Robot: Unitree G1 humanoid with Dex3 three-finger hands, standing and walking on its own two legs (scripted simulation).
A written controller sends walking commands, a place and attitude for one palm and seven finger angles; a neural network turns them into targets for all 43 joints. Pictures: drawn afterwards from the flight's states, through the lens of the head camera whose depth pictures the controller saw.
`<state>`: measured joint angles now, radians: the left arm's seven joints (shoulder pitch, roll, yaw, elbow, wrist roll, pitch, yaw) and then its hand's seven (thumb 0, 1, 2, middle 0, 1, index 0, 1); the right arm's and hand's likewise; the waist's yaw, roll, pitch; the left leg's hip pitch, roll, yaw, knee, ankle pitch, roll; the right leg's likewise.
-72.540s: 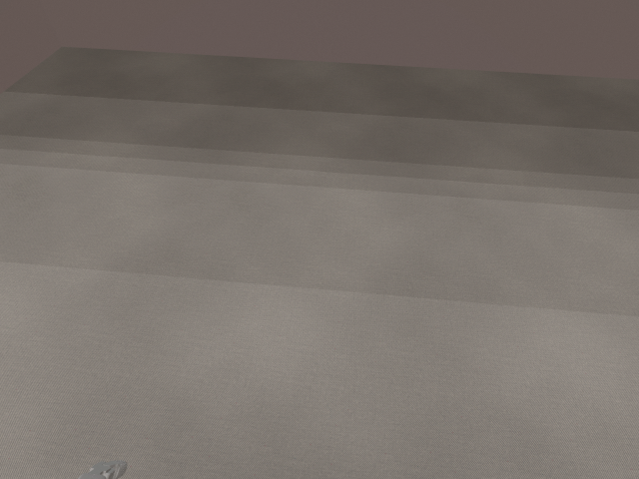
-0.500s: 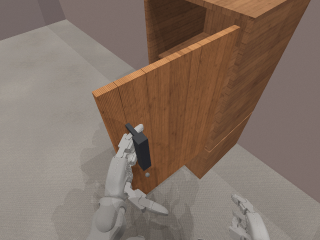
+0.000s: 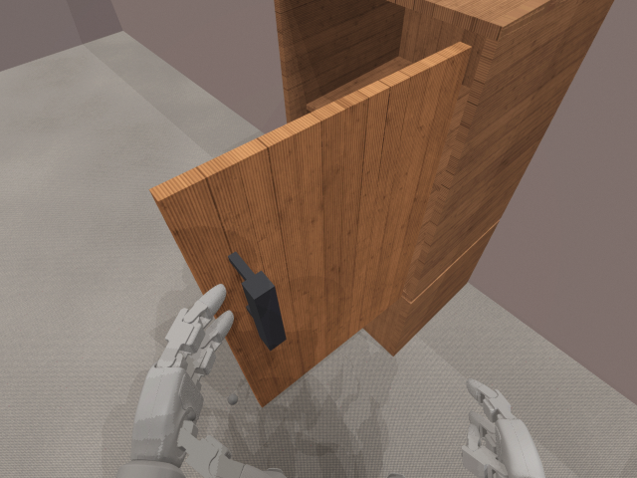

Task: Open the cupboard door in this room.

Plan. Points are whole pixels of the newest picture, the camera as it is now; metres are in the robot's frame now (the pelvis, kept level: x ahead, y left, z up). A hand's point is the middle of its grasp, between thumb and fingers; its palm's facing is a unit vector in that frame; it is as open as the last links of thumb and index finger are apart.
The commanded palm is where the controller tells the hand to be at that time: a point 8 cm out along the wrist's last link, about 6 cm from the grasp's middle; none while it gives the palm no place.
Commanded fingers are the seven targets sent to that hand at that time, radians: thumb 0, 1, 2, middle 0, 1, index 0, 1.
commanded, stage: slide the hand sideways off the handle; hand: left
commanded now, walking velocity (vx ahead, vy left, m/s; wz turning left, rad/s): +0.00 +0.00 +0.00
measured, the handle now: (255, 301) +0.30 +0.10 +0.08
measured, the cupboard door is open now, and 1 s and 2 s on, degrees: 86 86 86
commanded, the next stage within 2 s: draw the hand back to the body in 0.36 s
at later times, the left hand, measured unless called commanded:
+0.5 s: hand (188, 433) +0.16 +0.14 +0.08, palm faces -0.01 -1.00 -0.01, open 16.3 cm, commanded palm +0.13 +0.20 +0.09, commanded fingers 0.00 -0.50 0.30 -0.15 -0.30 -0.15 -0.30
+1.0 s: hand (105, 399) +0.17 +0.20 +0.13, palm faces +0.05 -0.99 -0.11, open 16.1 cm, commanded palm +0.14 +0.26 +0.15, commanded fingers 0.00 -0.22 0.42 -0.16 -0.30 -0.16 -0.30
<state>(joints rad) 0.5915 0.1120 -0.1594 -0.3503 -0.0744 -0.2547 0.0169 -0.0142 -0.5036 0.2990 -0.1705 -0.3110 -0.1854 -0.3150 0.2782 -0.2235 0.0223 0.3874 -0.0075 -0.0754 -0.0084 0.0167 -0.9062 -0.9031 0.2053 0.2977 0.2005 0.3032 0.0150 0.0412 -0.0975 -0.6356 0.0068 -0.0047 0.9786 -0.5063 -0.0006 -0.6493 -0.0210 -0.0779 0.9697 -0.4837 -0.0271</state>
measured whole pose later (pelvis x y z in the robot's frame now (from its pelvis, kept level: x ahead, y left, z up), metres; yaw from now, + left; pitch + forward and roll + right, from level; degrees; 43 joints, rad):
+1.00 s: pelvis +0.00 +0.02 +0.02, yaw +0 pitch +5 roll -2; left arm 0.60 0.26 0.13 -0.46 -0.24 -0.09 -0.15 -0.01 -0.46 0.32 -0.16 -0.30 -0.16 -0.30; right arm 0.28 -0.23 0.05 0.45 0.04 -0.16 -0.08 0.02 -0.90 -0.90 0.21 0.30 0.20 0.30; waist 0.05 0.05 -0.10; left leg -0.51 0.00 -0.01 0.90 -0.48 0.03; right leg -0.49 -0.02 -0.09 0.83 -0.42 0.00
